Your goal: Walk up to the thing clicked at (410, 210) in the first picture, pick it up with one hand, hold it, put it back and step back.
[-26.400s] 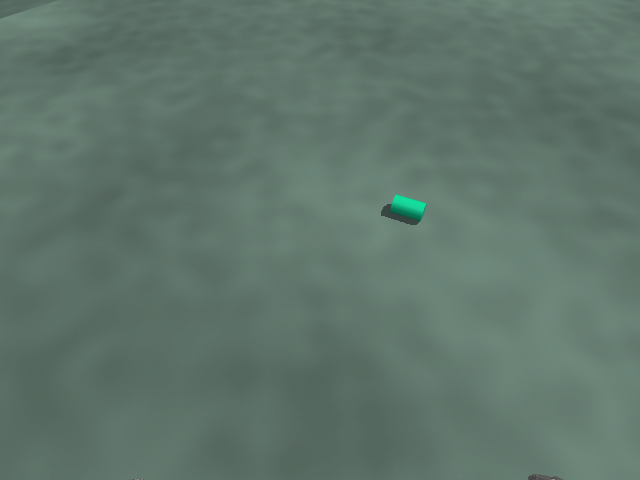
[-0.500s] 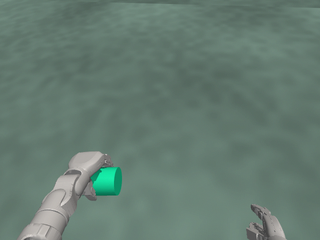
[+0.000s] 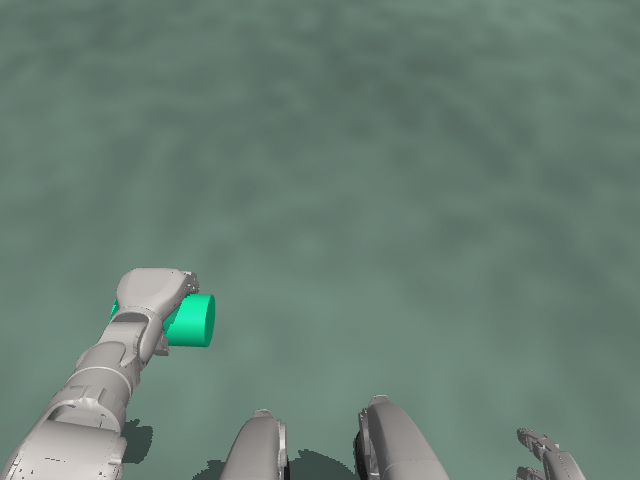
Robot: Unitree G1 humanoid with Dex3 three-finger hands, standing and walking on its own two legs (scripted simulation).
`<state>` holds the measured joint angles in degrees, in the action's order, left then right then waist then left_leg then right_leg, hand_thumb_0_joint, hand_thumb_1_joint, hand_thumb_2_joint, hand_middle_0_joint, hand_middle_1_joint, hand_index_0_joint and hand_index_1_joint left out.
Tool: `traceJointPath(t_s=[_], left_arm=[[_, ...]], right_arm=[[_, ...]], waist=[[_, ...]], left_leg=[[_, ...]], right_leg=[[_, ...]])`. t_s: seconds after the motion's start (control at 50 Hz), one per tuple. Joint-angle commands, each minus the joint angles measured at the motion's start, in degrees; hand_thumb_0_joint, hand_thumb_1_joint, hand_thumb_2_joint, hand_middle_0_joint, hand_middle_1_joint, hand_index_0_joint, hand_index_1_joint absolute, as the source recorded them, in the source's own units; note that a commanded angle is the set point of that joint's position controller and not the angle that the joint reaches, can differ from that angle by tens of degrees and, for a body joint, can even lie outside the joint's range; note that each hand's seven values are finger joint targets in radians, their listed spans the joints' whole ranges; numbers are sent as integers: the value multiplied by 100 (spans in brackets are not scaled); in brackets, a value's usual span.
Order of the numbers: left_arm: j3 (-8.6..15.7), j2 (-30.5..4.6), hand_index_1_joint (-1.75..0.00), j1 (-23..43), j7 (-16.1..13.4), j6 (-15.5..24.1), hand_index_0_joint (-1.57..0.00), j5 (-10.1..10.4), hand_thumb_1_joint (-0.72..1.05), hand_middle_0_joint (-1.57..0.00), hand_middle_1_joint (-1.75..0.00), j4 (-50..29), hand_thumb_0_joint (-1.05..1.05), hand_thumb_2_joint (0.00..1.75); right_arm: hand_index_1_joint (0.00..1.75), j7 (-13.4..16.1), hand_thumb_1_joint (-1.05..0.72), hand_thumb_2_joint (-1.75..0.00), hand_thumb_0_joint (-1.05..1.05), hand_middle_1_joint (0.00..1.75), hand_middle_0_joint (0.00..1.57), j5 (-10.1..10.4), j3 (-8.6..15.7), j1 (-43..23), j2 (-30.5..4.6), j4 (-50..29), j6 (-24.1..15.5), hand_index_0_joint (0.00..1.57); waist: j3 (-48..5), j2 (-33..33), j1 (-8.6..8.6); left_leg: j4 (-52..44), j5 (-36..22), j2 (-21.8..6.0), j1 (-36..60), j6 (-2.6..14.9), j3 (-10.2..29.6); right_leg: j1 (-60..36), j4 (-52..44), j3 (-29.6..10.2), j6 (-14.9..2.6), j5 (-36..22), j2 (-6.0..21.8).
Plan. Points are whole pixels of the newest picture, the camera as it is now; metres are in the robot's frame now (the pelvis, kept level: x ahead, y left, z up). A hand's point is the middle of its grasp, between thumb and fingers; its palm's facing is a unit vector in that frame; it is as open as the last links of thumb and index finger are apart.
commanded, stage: crouch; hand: left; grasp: from above
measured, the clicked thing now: (166, 318) +0.35 +0.24 -0.14
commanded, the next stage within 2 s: lower in 1.40 s
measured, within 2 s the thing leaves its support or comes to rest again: neither
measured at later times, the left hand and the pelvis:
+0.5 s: hand (198, 327) +0.40 +0.24 -0.34, palm faces -0.48 +0.02 -0.88, open 10.4 cm; pelvis -0.03 +0.01 -0.19, yaw -1 degrees
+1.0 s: hand (209, 329) +0.43 +0.25 -0.46, palm faces -0.49 +0.00 -0.87, open 10.4 cm; pelvis -0.03 +0.01 -0.28, yaw -3 degrees
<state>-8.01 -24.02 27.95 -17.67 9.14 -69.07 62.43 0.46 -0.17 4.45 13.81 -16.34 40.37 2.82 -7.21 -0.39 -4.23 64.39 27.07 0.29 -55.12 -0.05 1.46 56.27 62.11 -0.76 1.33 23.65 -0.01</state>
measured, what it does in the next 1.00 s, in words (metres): lowers itself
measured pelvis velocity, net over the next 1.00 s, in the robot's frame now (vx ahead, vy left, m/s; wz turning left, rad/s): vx -0.03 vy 0.01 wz -0.05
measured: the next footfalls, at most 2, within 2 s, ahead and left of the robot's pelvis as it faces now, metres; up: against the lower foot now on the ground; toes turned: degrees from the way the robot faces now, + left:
none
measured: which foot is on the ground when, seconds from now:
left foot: down 0.00-1.00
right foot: down 0.00-1.00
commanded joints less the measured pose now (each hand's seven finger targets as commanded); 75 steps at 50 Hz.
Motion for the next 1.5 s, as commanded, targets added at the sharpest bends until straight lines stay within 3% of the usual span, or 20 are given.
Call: traceJointPath(t_s=[0.0, 0.02, 0.1, 0.22, 0.24, 0.28, 0.34, 0.44, 0.52, 0.58, 0.62, 0.78, 0.84, 0.88, 1.0, 1.04, 1.22, 1.34, 1.38, 1.48], left_arm=[[682, -1593, -50, 2808, -589, -133, -110, 47, 75, -109, -51, -842, 0, 68], [664, -1493, -50, 2678, -572, -164, -110, 90, 73, -109, -50, -595, 0, 69], [842, -1751, -52, 2836, -555, -229, -108, 121, 72, -108, -53, -680, 0, 71], [1052, -2080, -55, 3001, -407, -204, -107, 83, 71, -105, -56, -254, 0, 72], [1000, -1984, -54, 3101, -373, -171, -108, 116, 73, -107, -56, -268, 0, 71], [1080, -2164, -53, 3388, -343, -64, -109, 59, 74, -106, -56, -404, 0, 69], [1164, -2254, -54, 3573, -359, 88, -110, 12, 77, -108, -56, -222, 0, 70], [1365, -2579, -54, 3993, -498, 282, -111, -148, 79, -109, -55, -377, 0, 73], [1438, -2649, -53, 4248, -628, 347, -113, -258, 80, -112, -54, -311, 0, 74], [1405, -2607, -52, 4354, -703, 332, -114, -338, 80, -113, -53, -174, 0, 73], [1492, -2789, -53, 4262, -740, 302, -113, -387, 78, -112, -53, 56, 0, 75], [1393, -2607, -52, 4344, -657, 261, -112, -332, 77, -111, -52, 406, 0, 75], [1469, -2856, -51, 4446, -634, 278, -111, -353, 75, -111, -51, 427, 0, 74], [1417, -2785, -53, 4654, -600, 335, -112, -334, 76, -113, -52, 349, 0, 79], [1585, -3152, -56, 4736, -644, 432, -115, -450, 79, -116, -54, 556, 0, 82], [1517, -3037, -57, 4733, -684, 448, -117, -484, 83, -119, -56, 648, 0, 83], [1597, -3318, -59, 4951, -779, 468, -118, -561, 84, -120, -56, 972, 0, 85], [1615, -3460, -60, 4900, -751, 468, -122, -537, 88, -126, -56, 1034, 0, 89], [1604, -3471, -60, 5024, -744, 486, -122, -561, 88, -126, -55, 970, 0, 90], [1650, -3640, -57, 4970, -736, 507, -122, -557, 87, -127, -52, 926, 0, 87]], right_arm=[[30, 93, -89, -90, 0, 30, 20, -89, 316, 466, -868, -352, -254, 20], [30, 98, -89, -90, 0, 30, 20, -117, 309, 525, -879, -303, -289, 20], [30, 127, -89, -90, 0, 30, 20, -168, 352, 660, -909, -332, -386, 20], [30, 82, -89, -90, 0, 30, 20, -243, 322, 751, -971, -217, -480, 20], [30, 53, -89, -90, 0, 30, 20, -253, 310, 770, -952, -234, -497, 20], [30, 6, -89, -90, 0, 30, 20, -276, 284, 790, -983, -205, -532, 20], [30, -84, -89, -90, 0, 30, 20, -327, 234, 831, -1046, -155, -573, 20], [30, -246, -89, -90, 0, 30, 20, -433, 206, 952, -1123, -81, -632, 20], [30, -368, -89, -90, 0, 30, 20, -509, 156, 1033, -1085, -16, -635, 20], [30, -442, -89, -90, 0, 30, 20, -560, 136, 1047, -1088, 10, -636, 20], [30, -489, -89, -90, 0, 30, 20, -566, 124, 1072, -1100, 2, -629, 20], [30, -627, -89, -90, 0, 30, 20, -614, 107, 1088, -1171, -27, -623, 20], [30, -641, -89, -90, 0, 30, 20, -591, 109, 1057, -1236, -19, -595, 20], [30, -670, -89, -90, 0, 30, 20, -622, 80, 1114, -1235, -13, -594, 20], [30, -722, -90, -90, 0, 30, 20, -634, 33, 1140, -1293, 13, -560, 20], [30, -728, -90, -90, 0, 30, 20, -647, -4, 1138, -1263, 34, -558, 20], [30, -742, -90, -90, 0, 30, 20, -691, -108, 1106, -1335, 102, -587, 20], [30, -763, -90, -90, 0, 30, 20, -706, -190, 1178, -1359, 77, -597, 20], [30, -769, -90, -90, 0, 30, 20, -726, -218, 1225, -1416, 84, -592, 20], [30, -772, -90, -90, 0, 30, 20, -715, -257, 1197, -1455, 30, -570, 20]], waist=[[-2627, -609, -134], [-2699, -585, -200], [-3420, -669, -168], [-3424, -665, -310], [-3508, -669, -357], [-3792, -882, -402], [-3728, -917, -542], [-4462, -1274, -571], [-4655, -1465, -637], [-4607, -1600, -701], [-4610, -1452, -675], [-4226, -1611, -852], [-4240, -1648, -817], [-4271, -1638, -945], [-4231, -1697, -907], [-4163, -1755, -924], [-3935, -1810, -1023], [-3945, -1807, -1061], [-3955, -1867, -1174], [-3920, -1950, -1130]], left_leg=[[134, -555, 125, 185, 67, -95], [330, -629, 105, -10, 68, -43], [947, -529, 126, -621, 88, -5], [1705, 41, 149, -1648, 73, 90], [1883, 41, 146, -1692, 88, 99], [2127, -10, 151, -1780, 69, 159], [2437, 178, 157, -2180, 52, 266], [3066, -299, 161, -2071, 39, 249], [3512, -562, 189, -2303, 64, 146], [3748, -674, 195, -2398, 61, 129], [3933, -664, 207, -2658, 103, 61], [4282, -545, 171, -3003, 67, 119], [4381, -549, 166, -3073, 54, 154], [4528, -574, 170, -3215, 65, 145], [4738, -367, 207, -3539, 84, 71], [4798, -344, 200, -3523, 77, 89], [4984, 56, 221, -3931, 92, 82], [5207, -73, 222, -4085, 121, 28], [5238, -168, 200, -4080, 97, 78], [5299, -124, 201, -4097, 93, 81]], right_leg=[[34, 206, 125, -335, -428, -141], [305, 435, 140, -351, -448, -136], [766, 1125, 176, -384, -322, -102], [1866, 1923, 263, -372, 209, -90], [2095, 2053, 289, -373, 240, -88], [2382, 2358, 333, -385, 238, -71], [2900, 2714, 381, -378, 411, -42], [3359, 3240, 421, -378, 162, -23], [3537, 3555, 413, -375, -68, -30], [3732, 3757, 454, -374, -138, -22], [3591, 3856, 450, -364, -244, -37], [4204, 4281, 554, -357, -99, -15], [4377, 4469, 588, -365, -78, -28], [4328, 4552, 587, -352, -149, -28], [4475, 4778, 598, -354, -70, -59], [4651, 4857, 623, -364, -28, -68], [4955, 5104, 686, -360, 216, -56], [4804, 5195, 702, -334, 50, -71], [4845, 5263, 731, -324, -28, -58], [4922, 5323, 762, -333, 3, -68]])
